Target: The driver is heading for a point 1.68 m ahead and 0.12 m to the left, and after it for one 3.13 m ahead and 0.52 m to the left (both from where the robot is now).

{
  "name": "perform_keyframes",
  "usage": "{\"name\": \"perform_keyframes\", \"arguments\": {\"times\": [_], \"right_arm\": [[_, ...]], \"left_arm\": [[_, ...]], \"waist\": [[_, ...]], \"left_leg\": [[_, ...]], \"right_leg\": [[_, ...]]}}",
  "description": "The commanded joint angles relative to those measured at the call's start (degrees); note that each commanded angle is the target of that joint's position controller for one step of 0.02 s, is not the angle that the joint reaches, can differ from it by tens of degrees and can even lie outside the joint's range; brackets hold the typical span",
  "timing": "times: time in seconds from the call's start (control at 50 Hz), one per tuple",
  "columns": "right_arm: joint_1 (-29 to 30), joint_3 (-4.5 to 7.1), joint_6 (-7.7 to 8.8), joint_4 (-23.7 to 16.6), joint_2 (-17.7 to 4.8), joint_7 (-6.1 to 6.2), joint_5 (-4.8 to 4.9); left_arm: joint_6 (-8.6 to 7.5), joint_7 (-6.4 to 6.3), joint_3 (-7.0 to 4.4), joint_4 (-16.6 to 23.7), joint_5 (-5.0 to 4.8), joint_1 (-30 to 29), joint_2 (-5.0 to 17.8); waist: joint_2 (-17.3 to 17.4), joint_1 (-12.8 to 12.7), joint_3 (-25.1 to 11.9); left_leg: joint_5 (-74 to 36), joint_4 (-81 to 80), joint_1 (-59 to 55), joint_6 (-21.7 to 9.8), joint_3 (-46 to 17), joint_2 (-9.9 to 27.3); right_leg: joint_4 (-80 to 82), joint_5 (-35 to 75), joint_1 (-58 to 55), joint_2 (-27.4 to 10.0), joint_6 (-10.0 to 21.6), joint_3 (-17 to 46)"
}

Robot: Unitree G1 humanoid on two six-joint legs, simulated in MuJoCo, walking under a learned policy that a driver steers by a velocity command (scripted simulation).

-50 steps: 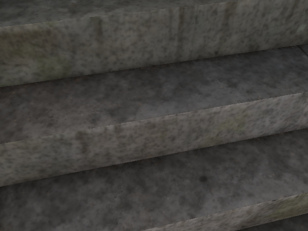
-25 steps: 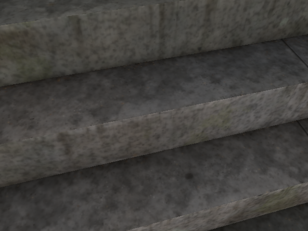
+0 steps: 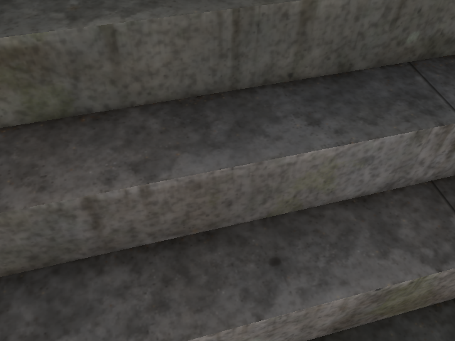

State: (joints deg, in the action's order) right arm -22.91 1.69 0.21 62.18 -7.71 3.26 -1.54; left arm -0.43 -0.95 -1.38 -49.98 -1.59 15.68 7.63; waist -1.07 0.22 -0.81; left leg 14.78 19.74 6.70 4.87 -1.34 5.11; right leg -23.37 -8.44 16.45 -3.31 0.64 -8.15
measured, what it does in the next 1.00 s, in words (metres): walks ahead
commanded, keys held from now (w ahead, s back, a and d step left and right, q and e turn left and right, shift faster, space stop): no key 0.34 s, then w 0.66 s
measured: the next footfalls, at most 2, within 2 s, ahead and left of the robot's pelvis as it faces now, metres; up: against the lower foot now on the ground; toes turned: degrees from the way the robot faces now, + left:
left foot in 1.06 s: +0.24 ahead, +0.19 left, +0.22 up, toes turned -3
right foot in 1.50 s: +0.15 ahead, -0.06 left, +0.20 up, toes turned -9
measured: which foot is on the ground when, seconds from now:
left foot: down 0.00-0.70, up 0.72-1.00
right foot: down 0.00-1.00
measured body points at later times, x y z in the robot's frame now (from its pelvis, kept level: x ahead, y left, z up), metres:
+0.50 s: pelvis +0.01 +0.00 +0.00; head +0.02 +0.01 +0.45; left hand +0.08 +0.23 -0.15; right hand -0.04 -0.23 -0.15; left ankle -0.05 +0.17 -0.74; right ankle +0.04 -0.11 -0.74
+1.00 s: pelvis +0.11 +0.05 +0.03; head +0.12 +0.06 +0.48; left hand +0.06 +0.28 -0.13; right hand +0.36 -0.10 -0.02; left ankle +0.17 +0.17 -0.50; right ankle +0.05 -0.11 -0.72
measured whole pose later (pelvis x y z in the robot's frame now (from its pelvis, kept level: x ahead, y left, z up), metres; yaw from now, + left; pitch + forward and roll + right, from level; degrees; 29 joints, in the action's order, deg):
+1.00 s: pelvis +0.11 +0.05 +0.03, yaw +3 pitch +4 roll +4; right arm -0.2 -6.1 3.9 36.7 -2.5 2.2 -0.6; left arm -1.9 1.3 -1.1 -63.5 -1.1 23.1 11.3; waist -5.9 1.5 -4.7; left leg 29.1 96.2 58.9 -4.5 5.3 0.3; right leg -6.4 0.5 1.9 -11.2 0.6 -10.7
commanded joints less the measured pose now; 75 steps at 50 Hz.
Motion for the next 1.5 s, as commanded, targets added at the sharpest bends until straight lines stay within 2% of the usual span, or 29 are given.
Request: {"name": "perform_keyframes", "arguments": {"times": [0.02,0.34,0.38,0.46,0.56,0.62,0.68,0.7,0.72,0.74,0.76,0.78,0.82,0.88,0.92,0.94,0.98,1.0,1.02,1.04,1.06,1.08,1.12,1.16,1.22,1.3,1.38,1.46,1.5], "right_arm": [[-6.2,0.91,0.03,-0.3,-4.9,0.16,0.0],[-6.6,1.07,0.05,-0.6,-4.9,0.02,0.02],[-5.5,0.85,0.42,-0.8,-4.7,-0.07,1.11],[-5.2,0.98,0.73,-3.1,-4.7,0.74,0.38],[-3.5,1.41,1.01,-5.1,-9.0,0.13,1.15],[1.1,1.19,1.0,-6.6,-9.4,-0.22,1.78],[0.3,-0.12,3.09,-6.1,-6.9,-1.31,0.87],[0.2,-0.52,4.73,-5.6,-6.0,-2.02,0.51],[1.7,-0.49,6.17,-4.0,-4.9,-2.9,1.61],[5.2,-0.26,6.17,-5.2,-2.5,-2.97,3.71],[15.8,-2.16,5.74,-12.9,2.5,-2.52,5.44],[24.2,-4.09,5.39,-20.7,4.8,-1.67,5.2],[24.4,-6.35,5.14,-27.8,6.2,-2.3,3.21],[18.2,-7.62,4.45,-30.5,4.3,-3.13,3.4],[16.0,-7.45,3.17,-29.0,0.5,-0.52,2.86],[16.4,-6.33,3.29,-28.0,-1.8,0.35,1.93],[-1.8,-2.52,2.91,-20.4,-7.4,-0.13,-0.39],[-5.7,-1.07,2.42,-20.0,-10.3,-0.19,-0.65],[0.9,-0.13,2.12,-18.1,-12.4,-0.81,0.35],[-1.7,2.22,0.78,-13.8,-17.6,-0.94,0.49],[-4.0,2.51,0.0,-12.2,-18.3,-1.35,-2.66],[0.4,1.68,0.09,-13.1,-15.1,-2.77,-2.31],[4.4,-0.21,0.76,-10.5,-7.2,-4.71,-0.07],[8.5,-2.45,1.07,-8.7,0.3,-4.79,0.39],[7.9,-2.2,1.56,-9.7,-1.3,-3.68,0.33],[7.7,-0.89,1.32,-15.4,-7.5,-0.83,-1.07],[4.1,1.5,0.32,-19.4,-13.2,1.88,-0.02],[7.0,2.33,-1.6,-22.8,-11.6,3.84,1.72],[9.0,1.01,-2.3,-25.4,-6.8,3.32,2.13]], "left_arm": [[-0.63,0.0,-0.71,2.4,0.0,1.7,3.7],[-0.79,0.08,-0.7,2.0,-0.05,2.3,4.1],[0.48,-1.14,-1.35,2.7,-0.1,1.7,5.0],[-0.88,-0.9,-1.98,3.8,-1.5,-2.3,6.6],[-3.75,0.81,-0.68,5.4,-1.44,-3.9,3.4],[-4.57,1.18,-0.55,5.1,-0.96,-0.8,4.7],[-3.51,1.22,-3.89,1.7,-1.44,9.9,13.6],[-1.67,0.14,-5.45,-1.5,-1.36,20.2,16.3],[0.27,-1.55,-5.97,-4.6,0.42,27.9,17.4],[0.2,-1.93,-4.42,-5.7,3.48,24.8,13.4],[-0.92,-1.44,-2.9,-5.0,4.13,15.6,10.5],[-2.34,-0.83,-2.01,-5.8,3.72,12.2,8.2],[-3.23,-0.03,-0.21,-9.4,2.76,10.5,4.3],[-3.11,1.1,-0.1,-6.8,3.0,-3.5,10.5],[-3.58,1.86,-0.56,-5.9,2.96,-7.5,13.9],[-3.71,2.01,-1.46,-6.7,0.61,-3.1,16.2],[-2.86,2.17,-3.44,-7.3,0.44,0.2,24.2],[-2.61,2.15,-3.86,-6.9,-2.95,-2.2,25.5],[-1.95,1.0,-2.81,-6.4,-3.56,3.8,17.7],[-1.56,1.51,-1.0,-7.1,-1.12,14.1,9.2],[-3.59,3.9,-0.83,-8.0,-1.24,11.7,6.4],[-4.38,4.73,-0.65,-4.0,-1.16,4.5,3.1],[-3.77,3.41,1.4,4.8,-0.17,-10.6,-1.9],[-2.47,2.97,2.2,6.2,-0.04,-6.4,-1.9],[-0.92,2.91,1.64,4.6,0.28,-2.0,1.4],[0.73,-0.23,1.42,6.7,-0.13,-5.9,2.5],[1.75,-3.45,0.58,6.7,-1.38,-6.6,4.0],[2.83,-4.58,0.77,4.3,-2.01,-1.1,3.0],[2.62,-2.94,0.92,0.0,-1.78,4.0,1.1]], "waist": [[0.8,0.0,2.6],[0.7,0.0,2.4],[0.3,-0.5,1.5],[-3.1,1.9,5.7],[7.8,1.2,4.6],[8.0,-1.3,4.4],[-7.1,-5.3,-1.4],[-10.6,-9.2,-6.7],[-13.6,-11.4,-9.2],[-8.3,-9.5,-5.7],[-12.0,-6.6,1.5],[-10.5,-5.8,3.5],[-1.6,-2.1,1.1],[-2.3,7.4,3.8],[-5.2,10.5,2.3],[-7.2,9.4,-1.6],[-11.6,15.5,-16.6],[-14.3,18.2,-19.3],[-9.7,10.8,-15.6],[13.4,4.0,-17.1],[23.1,4.3,-23.6],[21.3,3.9,-22.9],[9.1,1.4,-5.1],[8.5,-3.6,-1.1],[6.5,-5.0,0.6],[9.4,-3.2,1.5],[12.0,0.0,-1.2],[10.8,-0.3,2.4],[0.6,-0.2,2.9]], "left_leg": [[-5.9,-4.1,6.8,-5.4,-0.6,1.6],[-7.1,-4.6,6.2,-5.4,-0.5,1.6],[0.9,-3.5,7.3,-7.6,0.8,-0.2],[11.3,1.3,9.4,-10.6,1.2,-1.0],[12.5,-5.2,7.6,-15.1,-7.5,3.5],[2.8,-3.1,9.8,-15.9,-6.4,3.2],[-21.0,19.6,20.6,-11.5,4.1,-2.9],[-14.8,33.5,29.8,-9.4,5.7,-3.6],[12.7,63.4,39.8,-6.0,5.0,-6.8],[21.3,97.7,52.2,-5.2,-3.8,-7.3],[25.9,117.0,69.0,-6.3,-7.9,-5.3],[28.0,125.1,78.2,-7.8,-9.5,-3.5],[29.0,127.5,83.5,-10.6,-11.3,-1.4],[11.3,106.9,63.7,-8.5,-1.8,-0.8],[5.8,84.3,33.0,-8.8,9.3,-1.7],[9.1,79.4,23.5,-9.6,11.9,-4.7],[16.5,74.6,15.5,-9.4,14.4,-10.1],[14.5,56.5,13.8,-9.1,7.7,-10.0],[14.6,39.6,14.2,-11.2,-1.1,-10.6],[36.4,25.7,3.9,-18.8,-27.8,1.5],[38.1,12.7,2.9,-23.5,-41.0,5.5],[39.5,13.8,7.8,-19.5,-40.9,4.1],[39.5,19.7,28.0,-14.5,-27.1,1.8],[33.1,21.3,31.2,-12.9,-17.3,-2.3],[34.1,15.2,34.5,-15.5,-20.1,-1.4],[36.3,9.3,39.6,-19.4,-22.6,1.5],[42.4,2.3,36.1,-20.8,-27.6,5.5],[39.9,8.0,39.0,-16.3,-17.5,2.4],[35.8,31.3,36.2,-14.9,-10.1,-1.7]], "right_leg": [[4.9,-0.9,-4.9,-4.4,1.5,5.6],[4.7,0.3,-5.1,-4.5,1.3,5.9],[3.2,-12.9,-5.5,-2.9,2.0,5.1],[7.2,-27.4,4.4,-5.3,5.5,8.8],[-5.5,-15.9,5.9,0.3,3.9,1.6],[-7.2,-9.2,2.1,0.8,3.6,1.0],[0.9,11.0,-17.0,-7.3,9.1,14.7],[6.6,14.0,-28.5,-13.2,13.1,24.6],[13.0,13.9,-33.6,-23.1,20.4,38.8],[11.3,14.2,-31.0,-26.7,22.0,39.2],[8.9,14.1,-27.2,-26.0,18.0,31.1],[7.5,14.8,-26.6,-24.8,12.8,25.1],[8.8,1.7,-22.9,-23.0,6.5,19.2],[20.3,-13.9,8.0,-14.9,5.9,4.8],[33.4,3.2,26.0,-11.8,9.2,-4.8],[29.9,36.6,20.9,-11.6,10.3,-4.5],[10.1,102.3,-3.5,-14.4,12.8,-5.1],[0.3,104.8,-13.5,-14.5,11.6,-2.8],[-9.1,91.6,-12.4,-11.1,10.8,0.2],[-28.2,56.2,6.0,-6.1,10.4,2.7],[-54.4,11.5,11.2,1.5,8.3,12.7],[-72.1,7.4,21.4,6.5,7.4,23.1],[-84.0,1.5,33.4,4.5,6.8,16.0],[-89.1,1.8,36.1,3.2,4.2,11.7],[-85.1,9.2,37.0,2.7,1.3,8.4],[-74.1,4.9,33.1,2.2,-4.4,5.0],[-58.5,-7.9,21.4,1.9,-7.0,5.1],[-22.7,-19.5,3.0,1.4,-4.4,3.2],[-2.7,-7.4,-2.4,-1.7,-2.7,4.4]]}}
